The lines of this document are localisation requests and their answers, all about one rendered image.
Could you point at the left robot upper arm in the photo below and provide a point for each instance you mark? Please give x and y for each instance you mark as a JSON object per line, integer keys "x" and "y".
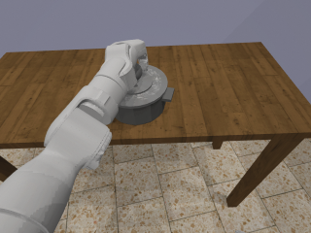
{"x": 33, "y": 198}

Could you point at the robot left hand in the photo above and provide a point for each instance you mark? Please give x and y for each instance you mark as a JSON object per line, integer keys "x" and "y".
{"x": 142, "y": 54}

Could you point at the knob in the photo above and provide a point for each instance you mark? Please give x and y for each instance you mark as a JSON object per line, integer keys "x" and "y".
{"x": 138, "y": 71}

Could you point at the lid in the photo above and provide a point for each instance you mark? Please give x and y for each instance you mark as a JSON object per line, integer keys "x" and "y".
{"x": 151, "y": 87}

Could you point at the left robot forearm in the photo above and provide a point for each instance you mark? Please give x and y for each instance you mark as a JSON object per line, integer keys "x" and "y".
{"x": 103, "y": 95}

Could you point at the table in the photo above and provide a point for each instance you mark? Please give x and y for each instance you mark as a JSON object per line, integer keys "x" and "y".
{"x": 222, "y": 93}

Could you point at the pot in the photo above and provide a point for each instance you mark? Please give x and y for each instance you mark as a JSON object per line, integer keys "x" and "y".
{"x": 139, "y": 116}

